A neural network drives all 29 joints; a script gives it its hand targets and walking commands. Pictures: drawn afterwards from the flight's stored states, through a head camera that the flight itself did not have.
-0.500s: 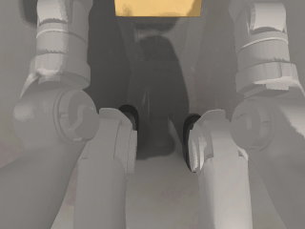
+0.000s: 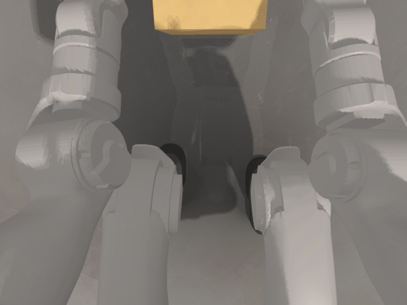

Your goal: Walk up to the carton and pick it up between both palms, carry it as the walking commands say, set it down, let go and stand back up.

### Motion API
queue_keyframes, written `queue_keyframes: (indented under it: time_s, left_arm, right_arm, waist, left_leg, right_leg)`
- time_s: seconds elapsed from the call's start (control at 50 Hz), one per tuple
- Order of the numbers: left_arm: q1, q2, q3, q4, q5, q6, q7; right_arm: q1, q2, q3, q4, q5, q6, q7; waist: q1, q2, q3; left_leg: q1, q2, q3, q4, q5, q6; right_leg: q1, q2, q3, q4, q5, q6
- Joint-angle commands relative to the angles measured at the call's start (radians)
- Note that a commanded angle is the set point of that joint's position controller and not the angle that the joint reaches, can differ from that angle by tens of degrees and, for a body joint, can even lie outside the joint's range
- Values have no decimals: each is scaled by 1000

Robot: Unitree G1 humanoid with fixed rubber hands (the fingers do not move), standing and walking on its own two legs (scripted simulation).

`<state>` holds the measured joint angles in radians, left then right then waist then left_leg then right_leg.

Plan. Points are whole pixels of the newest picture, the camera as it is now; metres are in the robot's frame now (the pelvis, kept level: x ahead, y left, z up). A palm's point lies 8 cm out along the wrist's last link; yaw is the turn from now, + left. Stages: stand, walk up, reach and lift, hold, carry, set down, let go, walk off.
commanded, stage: set down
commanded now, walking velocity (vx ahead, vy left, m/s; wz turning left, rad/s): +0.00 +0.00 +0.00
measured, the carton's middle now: out of the picture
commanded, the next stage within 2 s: none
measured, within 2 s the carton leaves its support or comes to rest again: neither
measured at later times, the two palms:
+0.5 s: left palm out of the picture +0.52 +0.16 -0.24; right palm out of the picture +0.53 -0.11 -0.24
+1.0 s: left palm out of the picture +0.55 +0.17 -0.17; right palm out of the picture +0.56 -0.12 -0.17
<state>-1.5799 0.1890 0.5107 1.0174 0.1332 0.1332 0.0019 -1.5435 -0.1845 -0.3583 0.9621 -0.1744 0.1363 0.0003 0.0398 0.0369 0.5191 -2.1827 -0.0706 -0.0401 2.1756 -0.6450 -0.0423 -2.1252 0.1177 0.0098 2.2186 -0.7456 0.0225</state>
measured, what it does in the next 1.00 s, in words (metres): stands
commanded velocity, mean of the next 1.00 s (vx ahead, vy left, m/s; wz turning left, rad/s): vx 0.00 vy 0.00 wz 0.00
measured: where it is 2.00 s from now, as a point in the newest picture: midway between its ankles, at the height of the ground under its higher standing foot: (215, 200)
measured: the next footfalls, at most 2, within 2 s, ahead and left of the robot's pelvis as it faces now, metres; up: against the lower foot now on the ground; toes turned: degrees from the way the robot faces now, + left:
none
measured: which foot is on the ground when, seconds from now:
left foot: down 0.00-1.00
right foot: down 0.00-1.00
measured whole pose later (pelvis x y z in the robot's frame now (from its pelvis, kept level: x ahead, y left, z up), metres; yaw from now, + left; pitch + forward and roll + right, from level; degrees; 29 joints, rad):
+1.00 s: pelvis -0.02 +0.00 -0.01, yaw +0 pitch +32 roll +0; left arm -1.54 0.28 0.25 0.94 -0.06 0.14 0.18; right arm -1.54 -0.31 -0.08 0.88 0.11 0.20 -0.17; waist 0.04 0.04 0.53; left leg -2.17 -0.07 -0.04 2.21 -0.59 -0.05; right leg -2.12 0.12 0.01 2.25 -0.69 0.03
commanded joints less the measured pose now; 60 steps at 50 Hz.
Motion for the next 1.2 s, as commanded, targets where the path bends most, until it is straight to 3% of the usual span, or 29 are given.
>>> queue_keyframes:
  time_s: [0.0,0.1,0.18,0.2,0.22,0.26,0.28,0.36,0.4,0.42,0.44,0.5,0.54,0.58,0.68,0.76,0.8,0.82,0.84,0.88,0.92,0.94,0.96,1.0,1.04,1.06,1.08,1.12,1.18]
  left_arm:
    - [-99,-728,-243,113,13,22,-188]
    - [-77,-685,-243,128,-1,15,-177]
    - [-55,-545,-177,124,44,-4,-144]
    - [-64,-530,-181,107,29,-8,-135]
    - [-56,-472,-175,103,46,-22,-123]
    - [-8,-343,-118,120,53,-25,-83]
    - [16,-299,-86,138,72,-33,-74]
    - [-8,20,-59,83,32,-82,17]
    - [-5,104,-69,96,15,-100,51]
    - [-46,132,-103,56,-29,-111,70]
    - [-106,192,-91,-14,-53,-128,84]
    - [-112,270,-132,12,-119,-156,122]
    - [-148,245,-166,54,-179,-155,116]
    - [-167,226,-213,44,-204,-146,111]
    - [-169,236,-228,36,-242,-125,121]
    - [-253,273,-260,-140,-306,-106,145]
    - [-224,253,-277,-98,-288,-79,158]
    - [-191,256,-260,-130,-295,-67,168]
    - [-144,245,-235,-65,-277,-55,163]
    - [-172,213,-275,-139,-314,-28,173]
    - [-186,258,-246,-231,-304,-2,182]
    - [-228,264,-260,-349,-324,14,195]
    - [-209,271,-261,-370,-324,32,204]
    - [-147,253,-258,-324,-304,68,206]
    - [-156,212,-303,-357,-332,104,203]
    - [-127,206,-282,-347,-307,116,204]
    - [-132,204,-298,-325,-309,141,204]
    - [-142,224,-285,-365,-297,166,206]
    - [-189,221,-272,-418,-286,194,215]
  right_arm:
    - [-208,685,269,64,21,10,161]
    - [-178,601,239,71,13,-3,143]
    - [-170,536,234,80,9,-7,121]
    - [-193,485,234,38,9,-19,108]
    - [-174,461,214,64,21,-22,98]
    - [-167,264,177,58,-1,-36,59]
    - [-130,265,190,89,-10,-27,53]
    - [-144,-89,124,22,2,-62,-38]
    - [-133,-134,156,78,61,-61,-59]
    - [-154,-183,160,52,61,-75,-78]
    - [-229,-195,196,-8,108,-82,-94]
    - [-273,-233,224,-57,190,-110,-130]
    - [-246,-232,247,40,187,-106,-131]
    - [-241,-247,262,71,228,-98,-127]
    - [-326,-238,306,-26,280,-84,-118]
    - [-399,-270,287,-180,290,-64,-147]
    - [-348,-247,260,-72,298,-33,-149]
    - [-333,-283,254,-148,273,-25,-157]
    - [-325,-263,292,-102,282,-14,-155]
    - [-370,-267,281,-224,275,6,-166]
    - [-421,-285,280,-336,289,31,-182]
    - [-414,-297,271,-330,300,53,-185]
    - [-408,-289,262,-390,305,70,-195]
    - [-333,-304,258,-262,280,107,-197]
    - [-314,-298,214,-255,270,134,-202]
    - [-308,-284,247,-261,293,150,-199]
    - [-325,-318,212,-313,265,157,-205]
    - [-388,-308,246,-407,289,173,-200]
    - [-345,-333,188,-340,245,201,-200]
  waist:
    - [32,-111,-814]
    - [-10,-95,-837]
    - [42,-122,-868]
    - [5,-158,-881]
    - [50,-92,-887]
    - [19,-114,-917]
    - [42,-161,-911]
    - [5,-97,-997]
    - [51,-82,-1001]
    - [-16,-80,-1091]
    - [34,-128,-1144]
    - [49,-116,-1259]
    - [12,-181,-1216]
    - [0,-105,-1204]
    - [65,-118,-1324]
    - [32,-192,-1659]
    - [48,-129,-1623]
    - [29,-139,-1701]
    - [86,-177,-1697]
    - [38,-180,-1833]
    - [85,-189,-1954]
    - [67,-179,-1993]
    - [65,-172,-2072]
    - [69,-164,-2021]
    - [-9,-99,-2012]
    - [46,-70,-1994]
    - [-9,-79,-1938]
    - [58,-97,-2041]
    - [9,-74,-1997]
  left_leg:
    - [364,-64,67,-38,483,39]
    - [387,-59,47,-34,500,32]
    - [420,-62,71,-32,512,28]
    - [396,-60,57,-40,505,31]
    - [396,-59,77,-44,499,22]
    - [434,-46,72,-48,501,11]
    - [419,-44,72,-53,499,15]
    - [475,-24,50,-51,545,-2]
    - [467,-24,55,-44,586,4]
    - [538,-27,47,-36,636,-4]
    - [496,-23,58,-33,648,8]
    - [497,-13,66,3,696,19]
    - [442,-10,50,10,679,19]
    - [517,-2,41,7,710,13]
    - [576,6,52,-23,664,17]
    - [630,-1,61,-31,684,10]
    - [651,-9,78,-81,591,12]
    - [690,-10,96,-73,615,8]
    - [673,-15,109,-79,598,11]
    - [744,-17,105,-119,589,11]
    - [769,-23,117,-142,574,20]
    - [791,-26,132,-164,561,12]
    - [860,-23,125,-177,578,13]
    - [865,-38,137,-208,544,6]
    - [906,-28,123,-232,512,-6]
    - [908,-31,141,-250,495,-2]
    - [938,-28,130,-288,457,-2]
    - [980,-30,126,-317,484,14]
    - [961,-33,121,-348,454,-1]
  right_leg:
    - [273,29,6,-145,517,-24]
    - [299,20,0,-132,536,-24]
    - [328,16,8,-142,541,-7]
    - [354,17,-12,-129,565,-4]
    - [360,15,1,-125,563,-6]
    - [364,8,-8,-130,544,2]
    - [390,5,-10,-126,560,13]
    - [379,0,-9,-111,597,21]
    - [353,-11,21,-119,631,19]
    - [346,-8,-2,-110,638,21]
    - [457,-19,22,-100,727,28]
    - [537,-22,63,-82,839,33]
    - [513,-30,52,-80,825,36]
    - [432,-32,48,-91,773,31]
    - [500,-36,42,-106,707,21]
    - [766,-34,42,-120,819,24]
    - [700,-27,19,-148,686,18]
    - [755,-17,13,-157,709,17]
    - [778,-27,16,-173,684,26]
    - [862,-14,-11,-184,687,20]
    - [934,-11,-9,-199,679,21]
    - [967,-11,-11,-226,663,13]
    - [1004,-2,-24,-225,672,15]
    - [936,-5,-37,-241,603,11]
    - [890,-12,-49,-286,552,-3]
    - [889,-10,-39,-301,521,-8]
    - [827,-4,-67,-336,463,-8]
    - [915,-7,-65,-349,492,-7]
    - [876,-7,-62,-390,474,-17]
